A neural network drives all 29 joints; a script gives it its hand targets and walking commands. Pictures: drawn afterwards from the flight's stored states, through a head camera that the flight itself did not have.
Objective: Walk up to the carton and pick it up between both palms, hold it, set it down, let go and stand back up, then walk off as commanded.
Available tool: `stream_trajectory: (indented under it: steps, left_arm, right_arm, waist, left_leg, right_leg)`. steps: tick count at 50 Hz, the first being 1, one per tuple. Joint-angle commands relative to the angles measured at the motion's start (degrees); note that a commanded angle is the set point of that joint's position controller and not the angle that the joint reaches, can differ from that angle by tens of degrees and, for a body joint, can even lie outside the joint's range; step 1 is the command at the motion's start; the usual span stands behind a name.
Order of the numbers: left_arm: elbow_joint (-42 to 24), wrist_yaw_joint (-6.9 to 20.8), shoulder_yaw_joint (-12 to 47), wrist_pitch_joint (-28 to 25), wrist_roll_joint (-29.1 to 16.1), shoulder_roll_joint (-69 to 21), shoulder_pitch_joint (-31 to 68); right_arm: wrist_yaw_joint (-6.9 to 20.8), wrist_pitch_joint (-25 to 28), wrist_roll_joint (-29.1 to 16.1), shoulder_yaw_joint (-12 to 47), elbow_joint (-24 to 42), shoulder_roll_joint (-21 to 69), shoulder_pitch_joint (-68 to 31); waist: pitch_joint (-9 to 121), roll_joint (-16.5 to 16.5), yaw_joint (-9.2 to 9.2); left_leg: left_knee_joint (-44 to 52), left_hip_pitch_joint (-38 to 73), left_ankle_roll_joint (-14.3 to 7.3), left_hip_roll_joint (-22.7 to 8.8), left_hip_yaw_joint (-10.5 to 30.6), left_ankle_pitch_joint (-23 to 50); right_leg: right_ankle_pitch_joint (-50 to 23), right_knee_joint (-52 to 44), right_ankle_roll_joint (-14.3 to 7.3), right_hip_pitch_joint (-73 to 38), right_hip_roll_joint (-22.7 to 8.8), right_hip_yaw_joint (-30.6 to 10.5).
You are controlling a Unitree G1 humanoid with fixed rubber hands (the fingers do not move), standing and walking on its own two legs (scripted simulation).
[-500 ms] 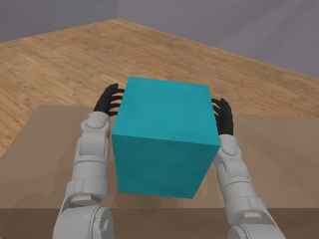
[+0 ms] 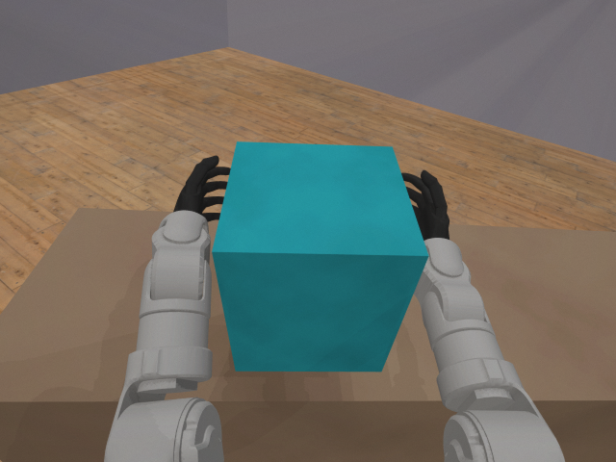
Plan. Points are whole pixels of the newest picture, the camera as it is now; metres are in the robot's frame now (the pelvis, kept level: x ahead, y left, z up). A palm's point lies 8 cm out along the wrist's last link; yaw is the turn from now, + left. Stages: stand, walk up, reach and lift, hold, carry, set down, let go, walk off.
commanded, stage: reach and lift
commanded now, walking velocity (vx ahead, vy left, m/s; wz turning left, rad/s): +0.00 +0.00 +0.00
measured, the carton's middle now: (312, 261) +0.38 -0.02 +0.12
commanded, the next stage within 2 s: hold in 0.66 s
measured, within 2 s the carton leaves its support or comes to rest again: neither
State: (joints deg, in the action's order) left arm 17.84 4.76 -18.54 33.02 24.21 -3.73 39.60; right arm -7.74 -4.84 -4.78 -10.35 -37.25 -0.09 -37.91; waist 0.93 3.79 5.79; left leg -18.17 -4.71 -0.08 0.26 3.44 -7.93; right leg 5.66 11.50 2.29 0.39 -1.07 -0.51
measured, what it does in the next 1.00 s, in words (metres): stands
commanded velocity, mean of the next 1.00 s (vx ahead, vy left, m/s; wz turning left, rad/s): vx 0.00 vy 0.00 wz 0.00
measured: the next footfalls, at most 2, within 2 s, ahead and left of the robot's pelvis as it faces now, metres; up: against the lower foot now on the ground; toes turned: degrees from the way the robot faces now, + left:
none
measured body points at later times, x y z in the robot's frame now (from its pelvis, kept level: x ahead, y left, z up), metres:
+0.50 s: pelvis +0.00 +0.00 +0.00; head -0.04 +0.04 +0.45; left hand +0.40 +0.14 +0.20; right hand +0.38 -0.17 +0.20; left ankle +0.03 +0.12 -0.75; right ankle +0.02 -0.15 -0.75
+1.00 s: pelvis +0.00 +0.00 +0.00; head -0.05 +0.03 +0.45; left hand +0.38 +0.14 +0.21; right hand +0.38 -0.16 +0.21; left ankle +0.03 +0.12 -0.75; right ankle +0.02 -0.15 -0.75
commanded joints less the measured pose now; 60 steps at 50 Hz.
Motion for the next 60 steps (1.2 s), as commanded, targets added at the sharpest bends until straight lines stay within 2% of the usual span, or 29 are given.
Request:
stream_trajectory:
  steps: [1,2,3,5,9,10,14,16,17,18,21,22,26,31,32,35,38,39,40,42,43,44,49,53,55,56,57,59,60]
  left_arm:
    - [-3.0,2.59,24.77,-0.61,-9.14,-34.01,29.62]
    - [-3.17,2.43,25.03,-0.59,-9.33,-34.14,30.13]
    - [-4.64,2.31,26.3,-0.76,-10.31,-34.26,30.95]
    - [-4.53,2.25,26.58,-0.78,-10.33,-34.64,32.05]
    - [-6.82,1.78,28.1,-0.29,-11.37,-34.66,30.7]
    - [-6.3,1.69,28.06,-0.13,-11.29,-34.42,30.46]
    - [-6.08,1.98,26.74,0.76,-10.69,-33.63,29.98]
    - [-8.29,1.9,27.98,0.93,-11.39,-33.98,31.0]
    - [-8.08,1.85,28.44,0.9,-11.92,-34.1,31.56]
    - [-8.23,1.79,28.75,1.08,-11.69,-34.22,31.58]
    - [-7.62,1.96,28.12,1.39,-11.85,-33.62,31.98]
    - [-7.01,1.92,27.75,1.41,-11.8,-33.33,32.1]
    - [-8.93,2.19,29.12,1.94,-12.32,-34.11,32.64]
    - [-11.1,1.72,30.81,2.24,-13.4,-34.66,33.84]
    - [-8.67,1.74,29.92,2.61,-12.92,-34.62,33.75]
    - [-8.79,2.08,29.73,3.36,-12.58,-34.44,32.21]
    - [-9.82,2.21,29.65,3.72,-12.93,-34.52,32.11]
    - [-10.42,2.23,30.2,3.74,-13.12,-34.32,32.35]
    - [-10.99,2.24,30.38,3.79,-13.37,-34.36,32.61]
    - [-11.26,2.36,29.97,4.12,-13.04,-34.05,33.48]
    - [-11.57,2.25,30.13,4.1,-13.37,-33.98,33.81]
    - [-10.12,2.31,29.77,4.43,-12.91,-33.77,33.55]
    - [-9.4,2.91,28.59,5.29,-12.14,-33.31,34.4]
    - [-10.35,2.52,29.55,5.1,-13.18,-33.77,36.27]
    - [-10.74,2.53,30.06,5.18,-13.47,-34.5,36.44]
    - [-10.8,2.32,30.22,5.14,-13.49,-34.03,36.12]
    - [-9.46,2.38,29.84,5.24,-13.51,-33.99,36.14]
    - [-8.55,2.64,28.49,5.76,-12.46,-33.3,34.87]
    - [-9.29,2.7,28.24,5.67,-12.38,-32.8,36.17]
  right_arm:
    - [5.17,0.41,-3.15,22.7,10.51,26.45,-44.03]
    - [5.27,0.3,-3.66,23.59,10.94,26.86,-44.71]
    - [5.07,0.06,-3.92,23.64,10.45,27.1,-43.91]
    - [4.8,-0.43,-4.19,23.76,9.84,27.37,-44.16]
    - [4.56,-0.58,-6.05,26.02,13.51,27.9,-45.32]
    - [4.39,-1.01,-5.51,25.53,11.95,27.14,-44.05]
    - [4.11,-2.0,-5.94,25.61,11.98,27.34,-44.48]
    - [4.02,-2.04,-6.76,26.27,13.91,27.66,-45.52]
    - [3.83,-2.27,-7.21,27.07,14.15,27.71,-45.95]
    - [3.66,-2.61,-7.15,26.79,13.57,27.68,-45.3]
    - [3.51,-2.88,-7.25,26.73,15.24,28.11,-47.07]
    - [3.49,-3.42,-7.04,26.61,13.7,28.05,-46.52]
    - [3.3,-4.13,-7.32,26.89,13.61,28.25,-45.38]
    - [3.0,-4.35,-9.21,28.62,16.87,28.72,-47.43]
    - [2.86,-4.77,-8.75,27.63,15.95,28.44,-47.96]
    - [2.68,-5.43,-8.86,27.78,16.52,28.43,-47.09]
    - [2.39,-5.97,-9.37,28.85,17.85,28.77,-47.34]
    - [2.23,-6.34,-9.6,29.2,17.47,28.87,-46.56]
    - [2.15,-6.35,-10.08,29.56,18.24,28.95,-47.18]
    - [2.13,-6.72,-10.15,28.76,18.17,29.22,-47.51]
    - [2.17,-6.8,-10.51,29.75,18.55,29.81,-48.35]
    - [2.13,-7.41,-10.02,28.81,16.72,29.1,-47.35]
    - [2.23,-8.3,-9.95,28.16,16.42,29.45,-48.35]
    - [2.26,-8.38,-10.82,29.15,17.93,30.62,-50.57]
    - [2.2,-8.36,-10.74,28.99,18.61,30.71,-50.3]
    - [2.26,-8.58,-10.98,28.98,18.14,30.39,-50.2]
    - [2.12,-8.94,-10.77,29.17,17.6,30.62,-50.4]
    - [2.05,-9.48,-10.51,28.58,16.4,30.06,-49.34]
    - [2.14,-9.39,-10.77,28.7,16.32,30.18,-49.81]
  waist:
    - [14.69,-5.49,-1.9]
    - [14.8,-5.22,-2.26]
    - [15.97,-5.61,-1.37]
    - [15.52,-5.48,-0.94]
    - [18.76,-5.99,-1.7]
    - [17.68,-5.96,-0.88]
    - [16.37,-5.3,-1.66]
    - [18.55,-6.22,-1.42]
    - [18.71,-5.44,-1.1]
    - [17.92,-6.53,-1.01]
    - [17.87,-5.06,-1.11]
    - [17.76,-4.93,-1.15]
    - [17.27,-5.69,-0.07]
    - [20.6,-6.78,-0.66]
    - [17.83,-6.51,-0.23]
    - [18.03,-5.97,0.02]
    - [19.48,-4.87,-0.63]
    - [19.1,-4.89,0.1]
    - [19.32,-5.33,-0.37]
    - [18.51,-6.03,0.05]
    - [19.12,-5.42,-0.92]
    - [16.89,-5.95,-0.28]
    - [15.89,-5.56,-0.59]
    - [18.28,-5.89,-1.03]
    - [19.22,-6.17,-0.53]
    - [19.41,-6.42,-1.04]
    - [18.29,-5.16,-0.62]
    - [16.77,-5.15,-0.57]
    - [17.68,-5.87,-1.29]
  left_leg:
    - [2.39,10.18,2.04,0.75,-5.71,7.03]
    - [2.2,10.25,1.94,0.88,-5.73,7.81]
    - [1.65,11.19,2.17,0.98,-5.94,9.22]
    - [1.47,11.26,2.39,0.97,-5.6,9.22]
    - [0.3,12.86,2.63,1.2,-5.77,13.57]
    - [0.34,13.36,2.56,1.08,-5.61,13.9]
    - [0.87,12.32,2.33,1.28,-6.04,12.54]
    - [0.25,13.38,2.51,1.32,-5.81,14.06]
    - [-0.3,13.71,2.66,1.3,-5.66,15.17]
    - [-0.27,13.7,2.76,1.27,-5.52,15.37]
    - [0.22,12.28,2.5,1.51,-5.96,12.97]
    - [0.5,11.94,2.11,1.49,-5.81,11.47]
    - [0.7,12.56,2.53,1.32,-5.53,12.29]
    - [-0.46,13.67,3.04,1.46,-5.44,14.83]
    - [-0.14,12.23,2.89,1.46,-5.49,12.05]
    - [0.25,12.45,2.71,1.32,-5.44,12.61]
    - [0.06,12.28,2.33,1.46,-5.6,13.26]
    - [-0.06,12.69,2.49,1.52,-5.52,13.96]
    - [-0.12,12.52,2.42,1.59,-5.44,14.19]
    - [-0.04,12.03,2.69,1.55,-5.65,12.46]
    - [0.0,11.67,2.31,1.52,-5.57,12.81]
    - [0.34,10.85,2.41,1.51,-5.69,10.91]
    - [1.7,9.08,1.92,1.49,-5.7,7.67]
    - [1.38,9.45,1.74,1.62,-5.87,7.74]
    - [1.3,9.74,2.01,1.56,-5.64,8.05]
    - [1.03,10.16,2.16,1.42,-5.69,8.99]
    - [1.23,9.8,1.91,1.48,-5.61,8.5]
    - [1.65,9.46,1.77,1.47,-5.66,7.39]
    - [1.64,9.16,1.61,1.47,-5.95,7.13]
  right_leg:
    - [1.77,1.25,-0.81,-1.67,5.31,6.44]
    - [1.3,1.38,-0.71,-1.58,5.42,6.53]
    - [0.24,1.56,-0.76,-1.69,5.31,6.57]
    - [0.52,1.41,-0.76,-1.06,5.48,6.56]
    - [-2.94,1.71,-0.62,-2.11,5.6,6.38]
    - [-2.83,1.49,-0.55,-1.42,5.61,6.4]
    - [-1.91,1.03,-0.7,-2.37,5.55,5.98]
    - [-3.3,1.49,-0.42,-2.47,5.67,6.14]
    - [-3.88,1.57,-0.66,-2.78,5.88,5.98]
    - [-3.67,1.63,-0.6,-2.48,5.74,6.04]
    - [-2.52,1.23,-0.41,-2.51,5.69,6.02]
    - [-1.78,1.18,-0.37,-2.59,5.53,5.83]
    - [-2.19,1.29,-0.49,-2.63,5.57,5.92]
    - [-3.89,1.74,-0.44,-2.86,5.73,5.55]
    - [-1.71,1.29,-0.44,-1.9,5.71,5.71]
    - [-2.31,1.14,-0.5,-3.09,5.69,5.48]
    - [-3.29,1.32,-0.37,-4.2,5.74,5.42]
    - [-4.28,1.59,-0.17,-4.17,5.77,5.42]
    - [-4.18,1.52,-0.31,-4.25,5.75,5.23]
    - [-2.6,1.47,-0.42,-3.16,5.71,5.44]
    - [-2.83,1.62,-0.39,-3.56,5.68,5.18]
    - [-1.34,1.15,-0.58,-2.96,5.46,5.18]
    - [0.66,1.09,-0.27,-3.62,5.4,5.0]
    - [0.59,1.34,-0.47,-3.37,5.44,4.98]
    - [0.46,1.29,-0.4,-3.42,5.47,5.15]
    - [-0.25,1.47,-0.4,-3.33,5.62,4.89]
    - [0.24,1.03,-0.45,-3.37,5.63,4.85]
    - [0.82,0.91,-0.31,-3.02,5.56,4.91]
    - [1.09,1.11,-0.34,-3.5,5.36,4.79]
